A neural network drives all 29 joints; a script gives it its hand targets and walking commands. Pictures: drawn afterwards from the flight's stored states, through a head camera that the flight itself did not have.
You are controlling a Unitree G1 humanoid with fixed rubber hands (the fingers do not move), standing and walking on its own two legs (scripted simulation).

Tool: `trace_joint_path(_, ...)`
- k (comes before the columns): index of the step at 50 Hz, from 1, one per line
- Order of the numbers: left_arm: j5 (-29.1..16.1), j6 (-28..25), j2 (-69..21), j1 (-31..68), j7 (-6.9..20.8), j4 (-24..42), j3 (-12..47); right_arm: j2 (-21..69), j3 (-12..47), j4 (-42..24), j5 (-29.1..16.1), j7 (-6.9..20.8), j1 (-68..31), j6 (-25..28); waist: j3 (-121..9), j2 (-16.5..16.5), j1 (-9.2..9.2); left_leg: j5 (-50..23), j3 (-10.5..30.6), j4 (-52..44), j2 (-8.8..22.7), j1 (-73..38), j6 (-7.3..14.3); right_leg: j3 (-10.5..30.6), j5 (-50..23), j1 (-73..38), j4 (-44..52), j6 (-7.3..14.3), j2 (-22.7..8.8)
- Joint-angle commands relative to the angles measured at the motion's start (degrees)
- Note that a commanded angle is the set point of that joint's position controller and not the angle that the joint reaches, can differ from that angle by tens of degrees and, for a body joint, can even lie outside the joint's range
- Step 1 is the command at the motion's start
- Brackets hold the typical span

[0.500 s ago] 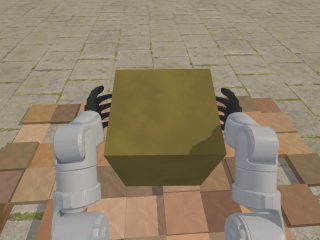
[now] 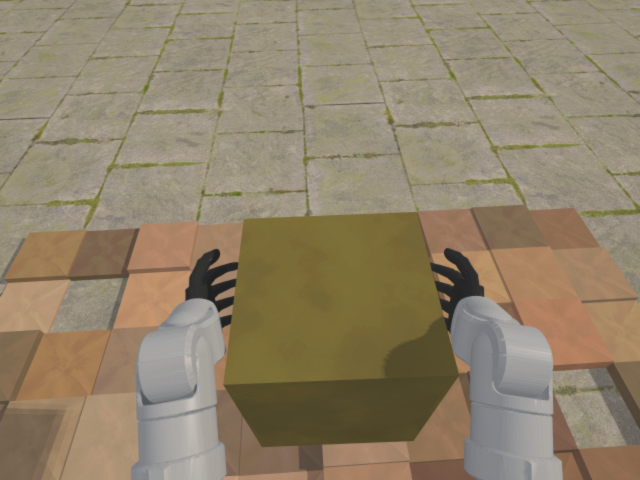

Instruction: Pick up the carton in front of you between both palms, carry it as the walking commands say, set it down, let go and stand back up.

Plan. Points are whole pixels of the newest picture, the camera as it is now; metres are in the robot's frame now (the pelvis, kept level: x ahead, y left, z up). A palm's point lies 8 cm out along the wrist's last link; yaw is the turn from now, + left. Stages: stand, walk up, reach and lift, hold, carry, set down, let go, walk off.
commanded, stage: carry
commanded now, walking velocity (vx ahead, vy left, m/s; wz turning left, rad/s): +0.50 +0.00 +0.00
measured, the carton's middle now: (334, 337) +0.31 +0.00 +0.00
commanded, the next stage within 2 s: none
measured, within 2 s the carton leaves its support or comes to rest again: neither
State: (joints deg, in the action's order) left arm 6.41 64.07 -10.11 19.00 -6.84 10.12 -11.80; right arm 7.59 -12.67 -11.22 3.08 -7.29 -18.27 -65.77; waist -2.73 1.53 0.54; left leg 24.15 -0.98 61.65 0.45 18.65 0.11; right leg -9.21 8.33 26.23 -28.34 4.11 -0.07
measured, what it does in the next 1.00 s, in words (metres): goes down: left foot 0.03 m lower, then right foot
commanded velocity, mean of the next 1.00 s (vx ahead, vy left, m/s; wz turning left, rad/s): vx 0.50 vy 0.00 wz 0.00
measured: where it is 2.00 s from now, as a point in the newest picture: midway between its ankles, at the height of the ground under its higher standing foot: (311, 208)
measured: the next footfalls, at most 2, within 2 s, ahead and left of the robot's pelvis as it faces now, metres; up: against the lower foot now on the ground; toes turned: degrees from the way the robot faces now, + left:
left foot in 0.40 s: +0.42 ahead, +0.13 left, -0.03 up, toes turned +7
right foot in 0.90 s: +0.81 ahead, -0.02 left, -0.01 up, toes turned -6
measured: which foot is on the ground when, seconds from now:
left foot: up 0.00-0.38, down 0.40-0.90, up 0.92-1.00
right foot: down 0.00-0.40, up 0.42-0.88, down 0.90-1.00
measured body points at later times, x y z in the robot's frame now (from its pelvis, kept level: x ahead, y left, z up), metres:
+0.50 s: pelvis +0.33 +0.06 -0.03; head +0.30 +0.09 +0.42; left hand +0.62 +0.20 +0.08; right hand +0.60 -0.10 +0.09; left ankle +0.38 +0.13 -0.76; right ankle +0.18 -0.07 -0.63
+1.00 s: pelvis +0.66 +0.04 -0.04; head +0.70 +0.05 +0.41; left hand +1.02 +0.22 +0.10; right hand +1.04 -0.08 +0.09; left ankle +0.45 +0.14 -0.62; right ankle +0.77 -0.01 -0.74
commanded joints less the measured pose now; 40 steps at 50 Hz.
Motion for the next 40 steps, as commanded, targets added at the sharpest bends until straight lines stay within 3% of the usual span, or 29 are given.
trace_joint_path(1,-20.6,-0.3,-57.0,25.1,9.2,8.2,45.8,56.3,46.4,-8.7,-17.4,9.4,-28.7,1.8,-25.4,-3.4,1.93,-2.2,2.8,3.0,3.6,23.0,0.8,25.9,-19.3,-40.1,8.5,7.5,-19.2)
trace_joint_path(2,-21.5,-0.8,-57.7,23.3,9.7,9.5,46.9,55.8,47.0,-10.3,-16.6,9.3,-25.6,2.3,-24.9,-4.8,1.23,-3.2,2.4,-2.4,4.3,20.5,0.5,23.5,-16.0,-37.7,10.5,6.2,-18.3)
trace_joint_path(5,-23.0,-0.9,-56.0,16.8,10.7,11.9,48.3,56.1,47.2,-11.7,-14.9,9.2,-15.9,3.0,-22.9,-8.3,1.05,-4.8,-1.4,-15.4,3.1,15.4,-0.6,17.4,-14.0,-32.0,13.4,6.6,-16.6)
trace_joint_path(6,-23.2,-0.9,-54.9,14.9,10.9,12.4,48.6,55.4,47.1,-12.1,-14.3,9.1,-13.7,3.1,-22.0,-8.7,1.23,-9.7,-1.8,-17.9,3.4,16.0,-0.7,16.0,-14.3,-32.5,13.7,6.5,-16.1)
trace_joint_path(10,-23.3,-0.2,-50.2,11.2,11.2,15.0,48.8,51.5,47.2,-15.5,-14.4,9.1,-10.7,2.2,-15.7,-8.5,1.36,-21.5,-4.0,-28.1,3.2,15.2,-0.6,10.2,-14.8,-30.4,14.5,4.1,-13.7)
trace_joint_path(15,-21.9,3.0,-43.6,10.4,9.7,17.3,47.1,44.9,46.6,-18.7,-16.7,9.2,-11.7,-1.5,-9.0,-8.8,0.75,-26.3,-6.0,-34.2,3.4,10.2,1.1,6.8,-15.3,-27.8,12.4,1.2,-12.7)
trace_joint_path(17,-21.1,4.7,-40.8,11.3,8.7,17.2,45.8,41.7,45.5,-18.2,-17.3,8.9,-12.4,-3.1,-9.8,-8.5,-0.43,-26.4,-8.9,-36.8,2.4,1.6,1.7,3.9,-22.4,-26.5,4.7,-0.2,-11.2)
trace_joint_path(18,-20.7,5.5,-39.1,11.9,8.2,17.3,45.1,39.7,44.7,-17.1,-17.3,8.6,-12.0,-3.8,-12.5,-6.0,-1.55,-24.9,-12.3,-37.7,-0.3,-7.9,1.1,0.8,-23.9,-24.2,-5.2,-1.4,-8.4)
trace_joint_path(19,-20.1,6.3,-36.7,12.5,7.6,16.9,44.2,37.7,43.7,-16.2,-17.1,8.4,-12.2,-4.4,-14.8,-2.3,-2.9,-20.6,-12.4,-37.4,-0.2,-18.0,-0.4,-1.5,-15.6,-17.8,-17.0,-2.9,-5.8)
trace_joint_path(20,-19.4,7.0,-34.5,14.0,7.0,15.7,42.9,35.2,42.2,-14.9,-16.5,7.9,-12.2,-5.1,-13.8,7.4,-3.47,-21.8,3.6,-37.4,10.1,-22.1,-0.9,-1.3,0.8,-7.3,-32.5,-4.5,-2.9)
trace_joint_path(21,-20.4,8.0,-35.1,15.2,6.3,15.1,43.2,32.4,40.9,-14.1,-16.0,7.3,-16.1,-5.6,-17.4,19.2,-2.34,-24.0,29.6,-43.5,23.0,-32.2,8.6,3.0,19.8,8.6,-45.1,-6.3,3.5)
trace_joint_path(22,-21.0,8.3,-35.1,18.4,5.9,17.0,42.9,34.5,41.6,-15.6,-17.8,7.2,-19.1,-5.8,-17.2,15.4,-1.81,-15.4,33.4,-46.8,24.5,-31.4,13.0,7.8,21.2,14.6,-51.2,-5.0,0.1)
trace_joint_path(24,-21.0,8.2,-38.6,23.4,5.6,16.0,42.4,39.0,43.4,-17.0,-20.4,7.8,-25.4,-5.7,-14.7,4.8,-2.19,-14.2,23.7,-47.0,20.5,-21.9,11.1,8.4,16.4,15.0,-53.9,-3.8,-4.1)
trace_joint_path(25,-20.6,7.8,-39.4,24.2,5.5,14.5,42.2,40.0,44.0,-16.3,-20.9,8.1,-27.9,-5.4,-14.7,3.9,-2.29,-15.7,19.2,-46.6,19.4,-18.7,10.5,8.4,14.1,14.9,-53.9,-3.3,-5.5)
trace_joint_path(27,-18.9,7.0,-39.6,25.2,5.0,10.6,41.6,40.1,43.7,-13.1,-21.0,8.5,-30.1,-4.5,-15.7,4.6,-1.99,-12.8,12.8,-46.6,16.6,-15.2,9.4,7.1,11.7,15.4,-55.4,-2.9,-5.8)
trace_joint_path(30,-17.3,5.6,-37.9,28.5,3.6,6.1,40.4,38.1,41.5,-8.0,-20.4,7.9,-33.2,-3.0,-14.3,4.3,-1.62,-12.7,8.9,-46.9,14.9,-15.7,10.3,5.9,9.2,22.7,-53.7,-3.1,-6.4)
trace_joint_path(35,-19.0,4.1,-34.5,39.3,1.3,3.2,37.6,33.5,36.2,-2.4,-18.9,4.5,-40.4,-1.4,-13.1,4.8,-2.49,-28.9,3.6,-44.5,12.0,-20.8,12.5,3.1,2.8,29.8,-45.9,-2.2,-6.0)
trace_joint_path(37,-19.8,4.2,-33.2,43.0,0.5,1.4,35.6,32.5,34.2,-0.6,-18.4,3.0,-43.1,-1.3,-11.9,4.5,-3.22,-34.3,2.3,-42.7,10.9,-23.9,12.0,2.6,-0.5,31.1,-38.6,-1.4,-5.5)
trace_joint_path(40,-20.6,4.7,-32.1,46.7,-0.3,-0.5,32.8,31.3,31.7,0.9,-18.0,1.3,-46.5,-1.9,-10.2,4.1,-3.75,-39.1,1.4,-43.7,10.7,-24.8,11.5,0.8,-6.3,24.3,-20.6,0.5,-4.4)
